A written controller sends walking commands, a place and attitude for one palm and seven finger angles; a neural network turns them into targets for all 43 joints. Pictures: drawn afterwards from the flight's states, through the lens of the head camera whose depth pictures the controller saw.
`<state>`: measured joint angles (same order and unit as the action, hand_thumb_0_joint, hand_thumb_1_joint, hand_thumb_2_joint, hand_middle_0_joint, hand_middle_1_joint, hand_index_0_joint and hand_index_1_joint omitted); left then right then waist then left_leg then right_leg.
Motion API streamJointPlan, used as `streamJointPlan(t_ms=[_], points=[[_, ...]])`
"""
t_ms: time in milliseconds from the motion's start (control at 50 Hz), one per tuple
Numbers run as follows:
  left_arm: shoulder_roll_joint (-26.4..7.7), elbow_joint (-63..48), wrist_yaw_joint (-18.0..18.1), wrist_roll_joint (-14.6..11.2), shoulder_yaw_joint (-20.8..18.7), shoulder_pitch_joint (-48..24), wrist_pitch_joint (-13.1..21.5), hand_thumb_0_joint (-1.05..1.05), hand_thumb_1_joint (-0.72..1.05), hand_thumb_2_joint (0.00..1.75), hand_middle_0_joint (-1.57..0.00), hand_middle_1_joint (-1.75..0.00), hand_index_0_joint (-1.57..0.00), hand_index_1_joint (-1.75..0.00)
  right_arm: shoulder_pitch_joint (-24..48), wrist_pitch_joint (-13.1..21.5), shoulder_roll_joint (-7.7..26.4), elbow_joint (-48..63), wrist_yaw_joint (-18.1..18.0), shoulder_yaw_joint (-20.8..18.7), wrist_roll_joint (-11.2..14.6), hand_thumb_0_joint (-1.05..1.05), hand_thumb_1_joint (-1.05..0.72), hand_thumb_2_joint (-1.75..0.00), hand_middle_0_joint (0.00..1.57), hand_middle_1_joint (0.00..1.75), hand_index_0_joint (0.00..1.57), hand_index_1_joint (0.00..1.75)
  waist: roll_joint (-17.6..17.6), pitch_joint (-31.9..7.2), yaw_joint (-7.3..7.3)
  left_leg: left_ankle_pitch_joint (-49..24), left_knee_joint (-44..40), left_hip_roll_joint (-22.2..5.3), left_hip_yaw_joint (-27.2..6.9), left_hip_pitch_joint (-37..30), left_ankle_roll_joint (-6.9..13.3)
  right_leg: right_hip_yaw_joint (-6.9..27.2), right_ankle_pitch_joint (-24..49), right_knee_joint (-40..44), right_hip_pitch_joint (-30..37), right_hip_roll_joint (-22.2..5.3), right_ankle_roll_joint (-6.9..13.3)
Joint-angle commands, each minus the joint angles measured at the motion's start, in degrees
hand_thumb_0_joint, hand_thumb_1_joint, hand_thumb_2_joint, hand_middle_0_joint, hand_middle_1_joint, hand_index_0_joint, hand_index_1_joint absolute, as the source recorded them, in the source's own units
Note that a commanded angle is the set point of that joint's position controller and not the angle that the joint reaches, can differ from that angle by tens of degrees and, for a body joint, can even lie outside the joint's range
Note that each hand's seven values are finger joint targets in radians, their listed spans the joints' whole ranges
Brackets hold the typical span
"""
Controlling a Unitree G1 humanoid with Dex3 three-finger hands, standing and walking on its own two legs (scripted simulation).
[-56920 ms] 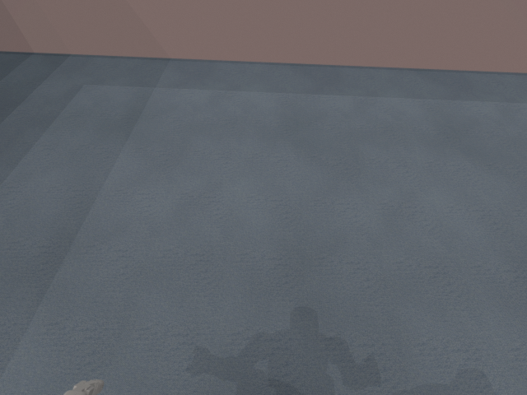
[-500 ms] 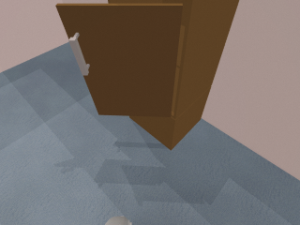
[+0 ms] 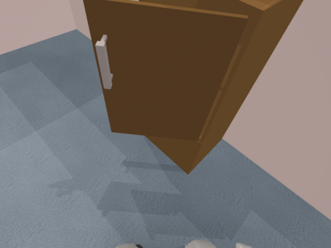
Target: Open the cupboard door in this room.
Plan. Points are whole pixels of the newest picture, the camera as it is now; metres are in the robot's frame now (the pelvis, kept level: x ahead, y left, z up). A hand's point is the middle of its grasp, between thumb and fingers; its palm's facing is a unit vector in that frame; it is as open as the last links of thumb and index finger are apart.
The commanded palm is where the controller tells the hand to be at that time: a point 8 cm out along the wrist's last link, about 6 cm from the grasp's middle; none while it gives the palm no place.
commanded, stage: come to a stop and stand still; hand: left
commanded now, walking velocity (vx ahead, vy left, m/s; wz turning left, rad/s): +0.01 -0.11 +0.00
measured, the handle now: (106, 63) +0.59 +0.24 +0.07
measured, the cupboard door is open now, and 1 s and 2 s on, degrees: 40 40 40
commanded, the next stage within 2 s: look again from close up in 0.60 s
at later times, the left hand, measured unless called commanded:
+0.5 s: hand out of the picture -0.02 +0.11 -0.18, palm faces +0.02 -0.98 -0.19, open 7.3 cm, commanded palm none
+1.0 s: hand out of the picture -0.03 +0.11 -0.17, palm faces +0.02 -0.98 -0.21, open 7.4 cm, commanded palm none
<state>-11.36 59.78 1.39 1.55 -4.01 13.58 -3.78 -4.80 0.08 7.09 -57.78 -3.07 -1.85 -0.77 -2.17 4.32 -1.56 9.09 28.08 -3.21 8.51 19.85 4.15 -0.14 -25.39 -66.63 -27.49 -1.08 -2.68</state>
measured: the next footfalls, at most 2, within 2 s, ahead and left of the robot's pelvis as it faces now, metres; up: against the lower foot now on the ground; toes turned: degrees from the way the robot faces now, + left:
right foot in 0.30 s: -0.02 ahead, -0.19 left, +0.00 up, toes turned -3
left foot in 0.52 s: +0.01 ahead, +0.05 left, +0.00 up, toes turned +3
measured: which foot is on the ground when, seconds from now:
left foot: down 0.00-0.30, up 0.32-0.50, down 0.52-1.00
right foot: up 0.00-0.28, down 0.30-1.00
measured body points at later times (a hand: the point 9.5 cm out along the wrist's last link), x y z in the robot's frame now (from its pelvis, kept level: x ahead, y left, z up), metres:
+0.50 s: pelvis -0.03 -0.07 +0.00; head -0.03 -0.07 +0.45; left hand -0.02 +0.16 -0.16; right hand -0.07 -0.30 -0.16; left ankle -0.02 +0.05 -0.73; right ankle -0.06 -0.18 -0.74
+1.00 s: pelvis -0.03 -0.06 +0.00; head -0.03 -0.07 +0.45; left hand -0.03 +0.16 -0.16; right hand -0.02 -0.28 -0.17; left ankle -0.03 +0.05 -0.74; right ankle -0.06 -0.18 -0.74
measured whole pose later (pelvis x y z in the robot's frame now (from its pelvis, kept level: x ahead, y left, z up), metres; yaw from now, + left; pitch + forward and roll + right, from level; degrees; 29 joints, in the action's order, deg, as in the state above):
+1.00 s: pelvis -0.03 -0.06 +0.00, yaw +0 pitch -1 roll +0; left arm -7.8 62.6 2.5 1.0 0.5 17.5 1.3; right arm -16.6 1.0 9.6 -61.6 -1.1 -0.2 -0.7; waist 1.5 1.1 0.2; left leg 16.1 30.5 -0.6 2.7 13.5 0.5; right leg -2.8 -19.0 -30.2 -10.3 -2.0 -0.5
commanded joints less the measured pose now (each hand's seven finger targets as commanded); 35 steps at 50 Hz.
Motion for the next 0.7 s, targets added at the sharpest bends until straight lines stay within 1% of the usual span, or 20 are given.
streamJointPlan(t_ms=[0,120,160,200,240,260,280,300,320,340,380,440,460,480,500,520,540,560,660,680], points=[[-3.0,-3.3,-0.8,0.1,-1.5,5.9,-0.5,0.00,0.90,0.90,-0.20,-0.30,-0.20,-0.30,-6.7,0.1,12.6,1.3,-0.7,-3.0,-0.6,0.00,-0.90,-0.90,0.20,0.30,0.20,0.30,9.2,-8.8,1.44,-10.7,-12.2,-17.4,-14.5,-7.5,5.3,2.7,3.8,-1.0,-1.0,-2.1,-0.7],[-2.3,-4.9,-1.0,0.1,-0.1,2.0,0.0,0.00,0.90,0.90,-0.20,-0.30,-0.20,-0.30,-8.0,-0.7,13.9,1.1,0.9,-3.6,-1.2,0.00,-0.90,-0.90,0.20,0.30,0.20,0.30,13.5,-5.9,2.77,11.7,-16.5,-14.8,-15.3,-3.8,3.5,-2.2,0.2,16.4,5.2,-1.9,0.6],[-2.1,-5.1,-1.0,0.0,0.5,1.1,0.7,0.00,0.90,0.90,-0.20,-0.30,-0.20,-0.30,-8.9,-1.0,13.9,0.7,1.3,-3.6,-1.4,0.00,-0.90,-0.90,0.20,0.30,0.20,0.30,13.7,-4.5,3.22,14.6,-16.4,-14.3,-16.7,-2.0,3.3,-3.6,-1.8,23.9,9.0,-1.1,1.5],[-2.4,-3.7,-0.9,-0.5,0.5,4.9,1.0,0.00,0.90,0.90,-0.20,-0.30,-0.20,-0.30,-9.0,-1.4,15.0,0.4,1.6,-4.1,-1.4,0.00,-0.90,-0.90,0.20,0.30,0.20,0.30,12.9,-6.8,1.61,16.4,-16.1,-12.5,-15.4,-0.7,1.4,-5.5,1.8,34.2,16.4,0.4,2.5],[-4.3,-2.1,-0.5,-0.2,0.2,9.0,1.4,0.00,0.90,0.90,-0.20,-0.30,-0.20,-0.30,-9.8,-1.7,12.6,0.0,1.9,-3.9,-0.8,0.00,-0.90,-0.90,0.20,0.30,0.20,0.30,6.4,-5.5,0.37,19.0,-11.8,-7.5,-10.9,3.7,-2.4,-4.8,6.7,46.6,23.5,-1.1,3.4],[-7.1,-2.5,-0.1,0.1,-0.1,8.3,2.0,0.00,0.90,0.90,-0.20,-0.30,-0.20,-0.30,-10.6,-1.9,9.0,0.1,2.3,-3.3,-0.3,0.00,-0.90,-0.90,0.20,0.30,0.20,0.30,-0.9,-3.9,0.65,18.3,-4.0,-3.2,-7.5,6.8,-4.7,4.9,-1.3,53.5,22.1,-9.0,6.3],[-10.2,-3.5,0.2,0.1,-0.1,5.1,2.1,0.00,0.90,0.90,-0.20,-0.30,-0.20,-0.30,-9.6,-2.2,5.9,1.2,2.7,-2.3,-0.1,0.00,-0.90,-0.90,0.20,0.30,0.20,0.30,-9.7,-0.7,1.51,16.3,3.8,1.2,-4.0,6.7,-6.4,13.2,-10.9,60.0,13.3,-17.4,9.9],[-9.7,-4.4,0.4,-0.1,0.5,0.4,2.8,0.00,0.90,0.90,-0.20,-0.30,-0.20,-0.30,-7.5,-2.5,6.7,1.6,3.0,-2.0,-0.5,0.00,-0.90,-0.90,0.20,0.30,0.20,0.30,-10.8,0.7,1.32,16.0,10.8,1.2,-6.3,4.4,-5.4,14.3,-11.2,61.1,6.6,-18.1,11.1],[-8.5,-4.4,0.6,-0.2,0.9,-2.1,3.4,0.00,0.90,0.90,-0.20,-0.30,-0.20,-0.30,-8.3,-2.8,6.7,0.8,2.9,-2.0,-0.7,0.00,-0.90,-0.90,0.20,0.30,0.20,0.30,-13.5,2.2,2.23,14.3,14.2,1.1,-8.0,4.2,-4.8,12.4,-5.8,60.0,5.7,-15.5,10.8],[-7.1,-4.1,0.6,-0.4,1.3,-4.2,3.5,0.00,0.90,0.90,-0.20,-0.30,-0.20,-0.30,-10.8,-3.1,7.2,-0.8,2.8,-2.2,-0.7,0.00,-0.90,-0.90,0.20,0.30,0.20,0.30,-13.1,2.9,3.61,12.3,16.7,1.1,-7.9,3.2,-4.9,8.4,-1.5,58.5,6.0,-13.8,10.5],[-5.3,-3.2,0.5,-0.5,1.6,-4.3,3.8,0.00,0.90,0.90,-0.20,-0.30,-0.20,-0.30,-13.5,-2.6,6.0,-2.6,2.7,-1.7,-0.3,0.00,-0.90,-0.90,0.20,0.30,0.20,0.30,-8.7,3.3,4.40,10.6,15.9,0.9,-7.0,0.1,-5.2,4.0,6.2,55.4,6.9,-11.4,9.5],[-4.5,-0.2,0.4,-1.0,1.8,-0.2,4.3,0.00,0.90,0.90,-0.20,-0.30,-0.20,-0.30,-14.9,-1.7,4.4,-4.3,2.0,-1.0,-0.4,0.00,-0.90,-0.90,0.20,0.30,0.20,0.30,-3.2,1.5,3.46,6.2,1.9,1.1,-6.6,-6.5,-5.6,3.9,8.9,50.1,9.2,-10.4,8.4],[-3.4,0.8,0.4,-1.1,2.0,0.9,4.5,0.00,0.90,0.90,-0.20,-0.30,-0.20,-0.30,-16.0,-0.9,4.2,-5.3,1.8,-0.6,-0.3,0.00,-0.90,-0.90,0.20,0.30,0.20,0.30,-0.5,0.3,3.34,-2.2,-3.3,0.0,-8.9,-9.6,-5.0,2.8,10.9,47.3,9.7,-8.5,6.7],[-1.9,1.5,0.4,-1.6,2.4,3.1,4.5,0.00,0.90,0.90,-0.20,-0.30,-0.20,-0.30,-16.0,-0.1,5.5,-5.9,1.4,-0.3,-0.4,0.00,-0.90,-0.90,0.20,0.30,0.20,0.30,4.2,-1.1,2.16,-8.5,-5.2,-2.9,-12.0,-11.4,-3.8,2.4,13.6,45.4,10.7,-6.0,5.1],[-1.4,1.9,0.5,-1.7,2.3,4.0,4.4,0.00,0.90,0.90,-0.20,-0.30,-0.20,-0.30,-16.2,0.3,6.9,-6.2,1.0,-0.4,-0.4,0.00,-0.90,-0.90,0.20,0.30,0.20,0.30,4.4,-1.6,1.57,-9.3,-5.3,-4.8,-13.2,-9.6,-3.1,2.0,14.0,45.8,13.9,-4.7,4.4],[-1.1,2.7,0.4,-1.8,2.3,4.8,4.4,0.00,0.90,0.90,-0.20,-0.30,-0.20,-0.30,-15.6,0.5,7.2,-6.5,0.4,-0.2,-0.4,0.00,-0.90,-0.90,0.20,0.30,0.20,0.30,2.3,-2.6,1.18,-11.7,-3.9,-4.8,-12.5,-9.7,-2.9,1.7,18.7,45.5,15.7,-4.6,4.3],[-1.4,3.4,0.5,-1.7,2.3,4.2,4.1,0.00,0.90,0.90,-0.20,-0.30,-0.20,-0.30,-15.5,0.7,6.6,-7.3,0.3,-0.1,-0.2,0.00,-0.90,-0.90,0.20,0.30,0.20,0.30,7.4,-4.1,1.41,-14.0,-4.4,-4.1,-12.4,-9.6,-2.8,0.6,20.3,44.2,17.8,-5.0,4.1],[-1.6,3.5,0.5,-1.7,2.1,4.2,3.9,0.00,0.90,0.90,-0.20,-0.30,-0.20,-0.30,-15.4,0.7,6.5,-7.7,0.3,0.0,0.0,0.00,-0.90,-0.90,0.20,0.30,0.20,0.30,9.5,-4.5,1.17,-13.1,-5.4,-4.3,-12.3,-9.2,-2.7,0.3,18.4,44.2,19.3,-4.5,3.8],[-0.2,4.9,0.5,-1.3,2.4,5.5,4.1,0.00,0.90,0.90,-0.20,-0.30,-0.20,-0.30,-14.5,0.2,4.8,-7.7,0.3,0.0,0.1,0.00,-0.90,-0.90,0.20,0.30,0.20,0.30,1.1,-0.6,1.37,-2.6,-6.8,-2.8,-11.1,-8.7,-3.3,1.2,14.7,47.5,16.8,-5.0,4.0],[-1.9,5.6,2.9,-0.2,3.1,10.8,5.8,0.00,0.90,0.90,-0.20,-0.30,-0.20,-0.30,-8.4,1.4,7.2,-3.3,1.4,0.1,0.7,0.00,-0.90,-0.90,0.20,0.30,0.20,0.30,3.0,1.0,-1.02,-4.1,4.9,-2.5,-8.7,-5.9,-4.6,4.9,31.2,47.8,13.8,-7.3,3.8]])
